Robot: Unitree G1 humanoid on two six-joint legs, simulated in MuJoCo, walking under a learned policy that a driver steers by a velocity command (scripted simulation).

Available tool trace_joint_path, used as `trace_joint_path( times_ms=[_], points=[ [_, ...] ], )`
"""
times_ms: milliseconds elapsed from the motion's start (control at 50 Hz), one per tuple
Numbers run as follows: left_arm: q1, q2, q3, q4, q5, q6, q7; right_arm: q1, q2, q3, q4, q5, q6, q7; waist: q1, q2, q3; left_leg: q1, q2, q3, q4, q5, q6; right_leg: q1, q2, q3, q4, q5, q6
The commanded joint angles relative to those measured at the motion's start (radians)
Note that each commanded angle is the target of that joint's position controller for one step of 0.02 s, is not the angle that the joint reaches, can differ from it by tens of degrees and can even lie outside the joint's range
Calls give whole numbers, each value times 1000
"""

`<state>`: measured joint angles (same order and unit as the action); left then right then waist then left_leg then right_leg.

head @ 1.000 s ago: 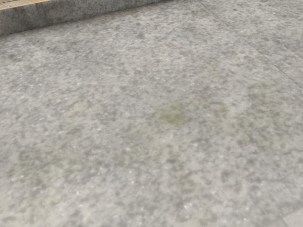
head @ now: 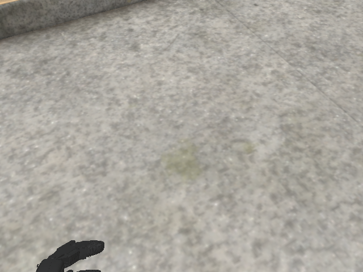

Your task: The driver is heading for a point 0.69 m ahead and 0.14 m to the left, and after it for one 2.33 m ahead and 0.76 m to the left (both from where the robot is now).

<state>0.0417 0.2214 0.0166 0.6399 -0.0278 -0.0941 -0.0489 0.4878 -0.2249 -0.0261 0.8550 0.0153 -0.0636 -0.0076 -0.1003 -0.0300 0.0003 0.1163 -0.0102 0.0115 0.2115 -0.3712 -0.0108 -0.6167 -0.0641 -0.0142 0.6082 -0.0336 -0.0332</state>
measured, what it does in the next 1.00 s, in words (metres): walks ahead, turning left: right foot, then left foot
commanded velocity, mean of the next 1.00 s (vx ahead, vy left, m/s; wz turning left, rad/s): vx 0.47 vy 0.00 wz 0.35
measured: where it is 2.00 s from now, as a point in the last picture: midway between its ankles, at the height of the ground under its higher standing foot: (146, 220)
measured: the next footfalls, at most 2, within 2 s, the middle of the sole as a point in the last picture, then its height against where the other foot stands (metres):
right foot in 0.04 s outside the picture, level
left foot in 0.64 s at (141, 268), level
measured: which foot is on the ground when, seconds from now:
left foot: down 0.00-0.06, up 0.08-0.62, down 0.64-1.00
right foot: up 0.00-0.02, down 0.04-0.64, up 0.66-1.00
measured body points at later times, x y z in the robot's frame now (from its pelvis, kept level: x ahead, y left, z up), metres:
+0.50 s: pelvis +0.27 -0.03 +0.01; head +0.28 -0.03 +0.46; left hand +0.28 +0.24 -0.11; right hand +0.47 -0.25 -0.09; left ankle +0.44 +0.14 -0.67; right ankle +0.17 -0.12 -0.73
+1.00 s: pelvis +0.55 +0.05 +0.01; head +0.59 +0.08 +0.46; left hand +0.67 +0.36 -0.07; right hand +0.73 -0.19 -0.09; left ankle +0.47 +0.11 -0.73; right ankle +0.78 -0.03 -0.69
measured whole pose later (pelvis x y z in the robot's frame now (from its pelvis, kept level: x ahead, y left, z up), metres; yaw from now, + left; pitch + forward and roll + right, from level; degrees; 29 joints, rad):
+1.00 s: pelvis +0.55 +0.05 +0.01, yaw +24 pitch +4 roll +0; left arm 0.02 0.27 0.03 0.67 0.01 -0.10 0.00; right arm 0.32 -0.27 -0.07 0.70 0.02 -0.02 -0.02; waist -0.07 -0.03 0.03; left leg -0.20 -0.12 -0.16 0.43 -0.28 0.07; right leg -0.65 -0.03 0.11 0.61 0.01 0.06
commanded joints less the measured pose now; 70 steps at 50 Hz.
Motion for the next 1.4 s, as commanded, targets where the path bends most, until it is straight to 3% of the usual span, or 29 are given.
trace_joint_path(
  times_ms=[20, 40, 60, 80, 100, 140, 180, 240, 400, 520, 580, 620, 640, 660, 680, 700, 740, 800, 880, 980, 1060, 1080, 1100, 1120, 1160, 1220, 1260, 1340, 1400],
  points=[
    [138, 167, 71, -39, 3, -8, 10, -47, -193, -50, -53, -6, 1, -1, 170, 145, -44, -99, 213, -60, 223, 819, 143, 300, 81, -50, -50, -37, -67],
    [313, 210, 91, -2, 6, -2, 26, -55, -172, -42, -66, -12, 4, -3, 249, 122, -159, -248, 169, -24, 462, 757, 107, 574, 31, 1, -26, -52, -99],
    [445, 318, 110, 14, 33, 4, 38, 34, -62, -11, -96, -27, -6, -1, 226, -138, -329, -580, 36, 7, 871, 330, 52, 933, -234, 397, -57, -186, -208],
    [461, 294, 99, 21, 36, 1, 30, 89, -14, 7, -86, -3, -32, 4, 197, -311, -433, -780, -69, -120, 1116, -161, 34, 1015, -346, 847, -318, -401, -289],
    [389, 220, 80, 17, 27, -3, 27, -2, -111, -21, -97, 23, -47, 9, 196, -183, -280, -900, 2, -163, 1218, -102, 46, 896, -320, 778, -353, -494, -240],
    [244, 155, 60, 11, 25, -6, 19, -169, -136, -27, -143, 10, -50, 6, 137, -9, -85, -868, 107, -98, 1136, 81, 61, 568, -246, 469, -364, -302, -189],
    [180, 123, 55, 18, 38, -21, 9, -122, -114, -33, -131, -2, -21, 4, 67, -58, -58, -751, 161, -107, 1052, 159, 61, 401, -167, 318, -417, -190, -176],
    [192, 133, 61, 57, 39, -40, 15, -116, -96, -37, -117, 3, 13, -1, 47, -45, -18, -777, 161, -113, 1009, 222, 42, 349, -151, 182, -469, -82, -192],
    [276, 173, 69, 125, 42, -28, 53, -349, -82, -40, -169, -2, 0, 20, 133, -6, 44, -889, 103, -109, 622, 526, 31, 503, -150, -26, -489, 102, -128],
    [331, 198, 77, 166, 30, 11, 62, -499, -49, -23, -260, 2, -4, 63, 198, 5, 95, -970, 92, -18, 452, 404, 65, 734, -211, -91, -402, 249, -115],
    [295, 233, 86, 154, 17, 30, 73, -455, -82, -39, -286, -1, -1, 76, 146, -54, 27, -788, 13, 87, 428, 241, 117, 746, -207, -143, -243, 697, -88],
    [267, 256, 91, 146, 11, 40, 83, -238, -160, -80, -251, 4, 3, 68, 18, -74, -99, -471, -66, 110, 357, 240, 179, 684, -176, -178, 57, 884, -56],
    [256, 240, 83, 127, 13, 30, 85, -66, -236, -115, -216, 2, 9, 49, -69, -17, -193, -155, -7, -22, 313, 297, 232, 469, -132, -181, 332, 654, -19],
    [363, 81, 31, 77, 54, 1, 61, -46, -352, -134, -210, 5, 6, 37, 39, 267, -287, 252, 275, -555, 301, 251, 418, -24, 68, -131, 724, -361, 43],
    [299, 136, 33, 65, 30, -44, 42, -5, -285, -114, -230, -1, -3, 35, -14, 204, -450, 343, 359, -869, 140, 147, 487, -154, 122, 108, 876, -535, 38],
    [188, 187, 50, 29, -10, -64, 34, -32, -228, -100, -225, -11, -4, 33, -38, 152, -318, 268, 316, -706, 116, 182, 415, -233, 60, 140, 860, -440, 16],
    [136, 170, 44, 11, 22, -69, 44, -178, -167, -80, -252, 1, -2, 32, 53, 9, -136, -49, 232, -480, 94, 358, 343, -165, -15, 111, 675, -318, 13],
    [184, 166, 55, 13, 45, -31, 47, -247, -154, -72, -269, -8, -4, 23, 127, 41, -72, -269, 173, -379, 29, 481, 337, -45, -45, 96, 548, -268, 54],
    [72, 115, 36, -13, 53, -12, 56, -228, -200, -84, -242, -4, 3, -3, 109, 71, -10, -432, 94, -237, 50, 645, 286, 18, 1, 44, 262, -100, 105],
    [-47, 127, 43, -40, 32, -14, 44, -153, -207, -90, -209, 11, 41, -21, 52, 146, -79, -382, 62, -281, 181, 575, 195, 156, 111, 49, -36, 99, 96],
    [71, 173, 71, -11, 52, -28, 40, -219, -163, -81, -235, 6, 48, -33, 129, 158, -122, -291, 56, -348, 391, 534, 123, 300, 73, 70, -193, 177, 23],
    [137, 212, 77, -12, 74, -33, 45, -212, -109, -64, -257, -9, 42, -31, 144, 79, -220, -356, -6, -299, 575, 388, 82, 494, -54, 159, -158, 436, -28],
    [174, 241, 77, -16, 95, -24, 50, -32, -44, -43, -240, -17, 37, -27, 81, -183, -326, -607, -138, -230, 880, -279, 14, 793, -313, 441, -104, 839, -210],
    [206, 235, 84, 4, 58, -10, 43, 68, -127, -47, -222, -4, 34, -18, 69, -276, -424, -711, -103, -234, 1062, -355, -12, 840, -422, 693, -153, 573, -316],
    [118, 138, 55, -30, 46, 16, 48, -118, -213, -72, -220, 2, 71, -28, 117, -66, -257, -766, -37, -194, 1148, -195, -53, 658, -288, 507, -204, 192, -234],
    [32, 107, 33, -13, 56, 42, 45, -176, -136, -56, -236, -8, 109, -32, 68, -78, -104, -615, 17, -127, 923, -115, -58, 349, -140, 286, -286, 77, -165],
    [25, 117, 39, 2, 57, 46, 43, -157, -82, -39, -221, -14, 103, -33, 64, -119, -112, -506, 13, -65, 730, -117, -61, 308, -96, 199, -294, 156, -166],
    [63, 145, 47, 27, 39, 59, 49, -185, -97, -40, -208, -17, 100, -29, 90, -127, -162, -393, 25, -58, 489, 25, -42, 355, -141, 230, -279, 34, -197],
    [71, 114, 31, 40, 29, 69, 48, -202, -94, -40, -206, -34, 101, -19, 71, -96, -98, -257, 19, -45, 268, 177, 15, 236, -95, 214, -287, -299, -115]
  ],
)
